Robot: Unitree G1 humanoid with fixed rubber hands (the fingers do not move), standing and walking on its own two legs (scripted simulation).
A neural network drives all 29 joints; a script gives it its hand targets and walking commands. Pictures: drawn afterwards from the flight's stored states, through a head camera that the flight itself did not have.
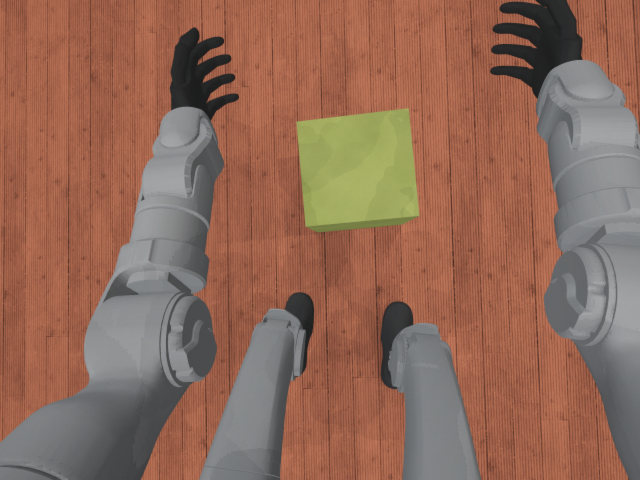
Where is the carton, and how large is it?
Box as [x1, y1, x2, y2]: [296, 108, 418, 231]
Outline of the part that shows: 408,108 296,122 305,225 307,227 316,231 327,231 401,224 418,215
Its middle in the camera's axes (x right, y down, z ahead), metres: +0.08 -0.12 +0.84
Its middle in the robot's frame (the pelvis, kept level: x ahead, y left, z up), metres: +0.51 +0.01 -0.52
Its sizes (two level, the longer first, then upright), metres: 0.210 0.200 0.250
